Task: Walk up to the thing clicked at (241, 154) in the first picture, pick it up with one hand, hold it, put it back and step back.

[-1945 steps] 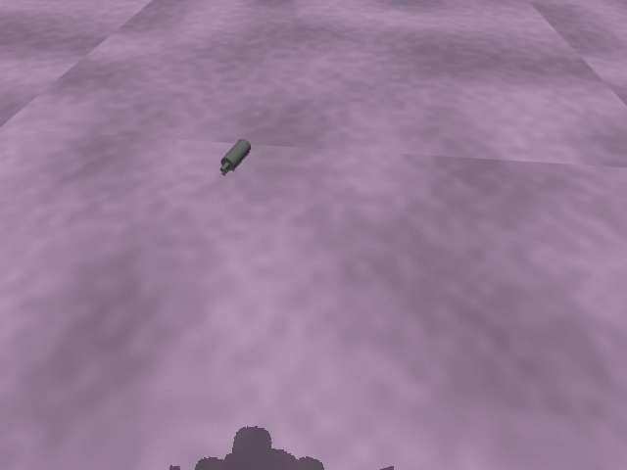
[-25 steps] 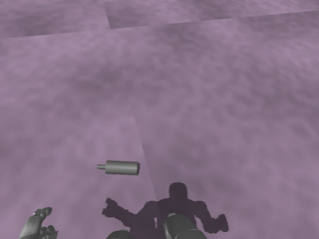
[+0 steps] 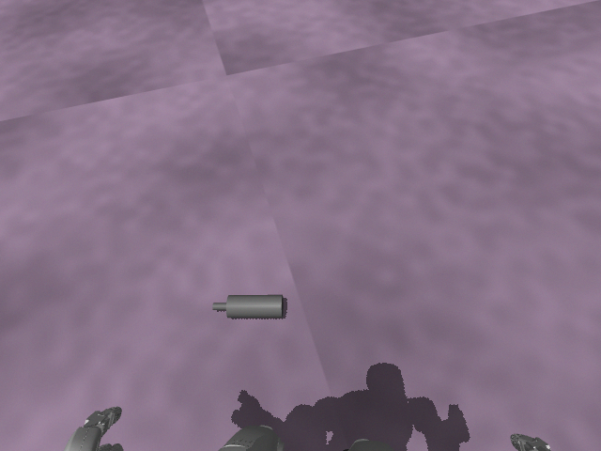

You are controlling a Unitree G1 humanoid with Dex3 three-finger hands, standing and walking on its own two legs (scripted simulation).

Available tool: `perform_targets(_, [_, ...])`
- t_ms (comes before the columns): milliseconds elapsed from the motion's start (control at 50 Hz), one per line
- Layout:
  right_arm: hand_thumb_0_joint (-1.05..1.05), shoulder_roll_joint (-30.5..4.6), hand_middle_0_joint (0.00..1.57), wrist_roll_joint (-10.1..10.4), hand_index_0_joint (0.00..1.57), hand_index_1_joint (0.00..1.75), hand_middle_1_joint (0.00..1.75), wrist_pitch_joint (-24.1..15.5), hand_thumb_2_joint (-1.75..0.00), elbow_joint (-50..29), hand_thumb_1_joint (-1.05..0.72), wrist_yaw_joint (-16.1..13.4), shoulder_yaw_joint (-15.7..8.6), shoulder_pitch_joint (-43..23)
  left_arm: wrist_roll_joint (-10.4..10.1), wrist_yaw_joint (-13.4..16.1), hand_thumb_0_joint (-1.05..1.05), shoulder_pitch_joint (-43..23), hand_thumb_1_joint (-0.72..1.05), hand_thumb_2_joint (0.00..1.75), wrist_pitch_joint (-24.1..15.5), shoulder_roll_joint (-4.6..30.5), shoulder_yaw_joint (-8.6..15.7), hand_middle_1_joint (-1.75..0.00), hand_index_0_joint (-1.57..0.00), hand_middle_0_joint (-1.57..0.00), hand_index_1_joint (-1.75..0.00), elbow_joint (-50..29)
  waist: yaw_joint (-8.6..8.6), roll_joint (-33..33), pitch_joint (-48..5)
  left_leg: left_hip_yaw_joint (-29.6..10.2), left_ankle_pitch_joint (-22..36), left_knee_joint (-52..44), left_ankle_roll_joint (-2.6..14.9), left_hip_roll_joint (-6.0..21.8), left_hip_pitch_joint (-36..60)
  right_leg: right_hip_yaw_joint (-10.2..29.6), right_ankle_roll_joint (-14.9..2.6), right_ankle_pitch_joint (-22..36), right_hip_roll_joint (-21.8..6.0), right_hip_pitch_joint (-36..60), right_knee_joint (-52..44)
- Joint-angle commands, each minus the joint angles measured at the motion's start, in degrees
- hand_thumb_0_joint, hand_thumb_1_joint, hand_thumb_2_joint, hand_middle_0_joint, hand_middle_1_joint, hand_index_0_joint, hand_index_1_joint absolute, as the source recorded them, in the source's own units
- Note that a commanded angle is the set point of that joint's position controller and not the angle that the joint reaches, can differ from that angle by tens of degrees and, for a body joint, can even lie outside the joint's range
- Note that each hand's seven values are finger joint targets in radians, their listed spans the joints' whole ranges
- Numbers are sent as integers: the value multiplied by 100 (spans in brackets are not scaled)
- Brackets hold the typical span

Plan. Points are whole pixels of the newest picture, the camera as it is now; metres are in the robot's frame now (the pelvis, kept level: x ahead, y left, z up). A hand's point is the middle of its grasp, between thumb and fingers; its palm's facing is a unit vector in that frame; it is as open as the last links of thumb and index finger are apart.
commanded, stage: step back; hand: left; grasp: from above
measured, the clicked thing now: (247, 306) +0.60 +0.22 -0.73
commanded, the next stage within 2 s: none
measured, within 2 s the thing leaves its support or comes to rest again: neither
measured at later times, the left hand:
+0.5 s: hand out of the picture -0.08 +0.25 -0.16, palm faces -0.05 -0.91 -0.40, open 7.4 cm
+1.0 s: hand out of the picture -0.20 +0.24 -0.15, palm faces +0.04 -0.92 -0.39, open 7.4 cm
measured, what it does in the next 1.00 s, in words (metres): walks backwards: left foot, then right foot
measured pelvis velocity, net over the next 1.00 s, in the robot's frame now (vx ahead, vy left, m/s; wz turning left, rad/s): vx -0.32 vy -0.03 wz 0.03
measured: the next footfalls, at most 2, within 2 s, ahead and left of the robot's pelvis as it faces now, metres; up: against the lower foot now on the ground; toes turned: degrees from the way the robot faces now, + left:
left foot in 0.10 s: +0.00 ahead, +0.12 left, +0.00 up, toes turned -1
right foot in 0.50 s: -0.15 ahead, -0.15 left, +0.00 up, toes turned -1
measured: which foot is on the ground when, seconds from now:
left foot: up 0.00-0.08, down 0.10-0.52, up 0.54-0.82, down 0.84-1.00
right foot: down 0.00-0.12, up 0.14-0.48, down 0.50-0.86, up 0.88-1.00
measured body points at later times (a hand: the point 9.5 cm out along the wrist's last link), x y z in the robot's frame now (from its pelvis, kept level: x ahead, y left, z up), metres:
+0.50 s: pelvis -0.16 -0.02 -0.02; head -0.10 -0.02 +0.43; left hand -0.07 +0.30 -0.13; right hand -0.03 -0.34 -0.12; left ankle -0.04 +0.12 -0.73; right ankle -0.19 -0.15 -0.74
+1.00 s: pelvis -0.32 -0.03 -0.01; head -0.27 -0.02 +0.44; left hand -0.20 +0.29 -0.12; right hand -0.22 -0.34 -0.12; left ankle -0.28 +0.09 -0.73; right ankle -0.31 -0.16 -0.66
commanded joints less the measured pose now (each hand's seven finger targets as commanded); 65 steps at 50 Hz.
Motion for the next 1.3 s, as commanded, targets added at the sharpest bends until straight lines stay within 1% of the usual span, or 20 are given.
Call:
perform_targets(0, [0,-842,20,-79,20,30,30,-158,-90,-434,-90,-12,-278,168,30,95,0,134,90,90,-66,1562,455,-30,-20,-20,-30,-509,160,-1361,-1192,466,71,-1580,80,278,3,1259,-1052,2821,-1353,1243,-490])
perform_targets(60, [0,-815,20,-138,20,30,30,-230,-90,-225,-90,41,-341,684,-57,35,0,-152,90,90,9,1569,403,-30,-20,-20,-30,-623,-181,-979,-1358,706,1721,-3510,263,376,1010,1066,-662,1959,-1114,750,-27])
perform_targets(100, [0,-1532,20,-311,20,30,30,-278,-90,-406,-90,65,-519,396,-96,4,0,106,90,90,44,1152,291,-30,-20,-20,-30,-650,-64,786,-1292,-1708,2606,-3952,983,2113,1732,501,-51,-701,87,-968,1342])
perform_targets(140, [0,-1763,20,-253,20,30,30,-285,-90,-467,-90,79,-564,142,-36,141,0,-353,90,90,57,1436,459,-30,-20,-20,-30,-547,-310,752,-958,-2128,3442,-4032,1799,2797,484,1030,30,-2258,596,-713,3282])
perform_targets(200, [0,-1212,20,-230,20,30,30,-316,-90,-618,-90,0,-383,-427,-133,83,0,248,90,90,63,1375,470,-30,-20,-20,-30,-283,144,552,-824,-822,3808,-3721,1426,2070,830,1038,74,-1463,627,-1094,4066])
perform_targets(340, [0,-1227,20,-201,20,30,30,-265,-90,-682,-90,-28,-453,119,-67,-19,0,226,90,90,18,1275,440,-30,-20,-20,-30,-322,-288,771,-1096,-531,3790,-3354,1674,2051,1701,510,409,-1553,321,-890,2428])
perform_targets(440, [0,-1459,20,-170,20,30,30,-87,-90,-857,-90,28,-498,-341,-57,-73,0,1356,90,90,-61,1194,452,-30,-20,-20,-30,213,180,1063,-1575,-229,2796,-2805,1191,1809,918,-248,104,-264,92,849,-779])
perform_targets(480, [0,-985,20,-95,20,30,30,-35,-90,-875,-90,57,-356,-87,123,-73,0,1204,90,90,-129,1679,597,-30,-20,-20,-30,139,47,-331,-1175,49,829,-1814,475,855,-884,1363,-245,-629,-709,1322,-1204])
perform_targets(500, [0,-821,20,-37,20,30,30,-50,-90,-997,-90,-20,-355,-479,86,-75,0,812,90,90,-97,2399,749,-30,-20,-20,-30,-89,336,-1801,-928,221,-455,-333,161,-100,-920,2940,-1234,-497,-2168,-73,-1779])
perform_targets(520, [0,-1099,20,-59,20,30,30,-28,-90,-972,-90,-65,-461,-556,92,-30,0,394,90,90,-141,2515,741,-30,-20,-20,-30,-297,278,-1672,-516,-408,-524,736,81,207,-646,3491,-1657,-281,-2660,-1010,-1970])
perform_targets(580, [0,-976,20,30,20,30,30,-62,-90,-527,-90,-42,-371,199,78,51,0,-500,90,90,-158,1702,538,-30,-20,-20,-30,-395,-336,-912,-456,-294,348,1182,127,-200,-528,1090,-869,1341,-1321,-620,-1039])
perform_targets(740, [0,-888,20,-135,20,30,30,-127,-90,-606,-90,2,-314,203,41,170,0,259,90,90,-86,1702,493,-30,-20,-20,-30,-428,221,-1204,-1159,379,-35,-1477,118,378,-279,1181,-988,2899,-1658,1383,-273])
perform_targets(820, [0,-1133,20,-232,20,30,30,-187,-90,-395,-90,30,-485,697,-70,95,0,110,90,90,35,1454,328,-30,-20,-20,-30,-536,-30,-397,-1468,-318,2312,-3665,563,1095,1421,678,-295,1386,-953,10,739])
perform_targets(860, [0,-2041,20,-225,20,30,30,-172,-90,-601,-90,99,-636,371,-85,176,0,-427,90,90,27,1478,413,-30,-20,-20,-30,-613,-406,1240,-1251,-2445,3649,-3924,2042,2892,610,316,126,-2456,303,-727,2864])
perform_targets(940, [0,-1312,20,-246,20,30,30,-185,-90,-687,-90,-12,-387,-390,-172,131,0,190,90,90,58,1432,406,-30,-20,-20,-30,-158,152,558,-846,-696,3851,-3519,1588,2092,327,719,63,-1585,466,-742,4024])
perform_targets(1120, [0,-1379,20,-137,20,30,30,76,-90,-696,-90,86,-402,-255,-31,46,0,848,90,90,-160,1251,330,-30,-20,-20,-30,294,111,968,-1594,-328,3154,-2695,1137,1706,1018,-408,96,-151,198,781,-916])
perform_targets(1160, [0,-766,20,-74,20,30,30,64,-90,-816,-90,115,-230,-253,109,62,0,916,90,90,-232,1971,533,-30,-20,-20,-30,261,134,-929,-1212,92,653,-1383,391,488,-1009,1970,-357,82,-1257,1283,-1246])
perform_targets(1180, [0,-797,20,-103,20,30,30,99,-90,-938,-90,6,-294,-590,127,69,0,556,90,90,-202,2607,674,-30,-20,-20,-30,55,483,-1706,-964,-196,-654,59,163,38,-929,3228,-1485,490,-2600,-155,-1676])
perform_targets(1200, [0,-1048,20,-98,20,30,30,137,-90,-885,-90,-15,-405,-607,74,118,0,273,90,90,-237,2498,655,-30,-20,-20,-30,-59,308,-1229,-650,-755,-540,989,103,216,-748,3264,-1652,482,-2712,-820,-1750])
perform_targets(1280, [0,-1003,20,-85,20,30,30,60,-90,-439,-90,16,-351,153,108,159,0,-250,90,90,-281,1724,461,-30,-20,-20,-30,-113,-114,-771,-858,-305,375,1442,-2,-64,-477,1016,-949,1319,-1382,-204,-831])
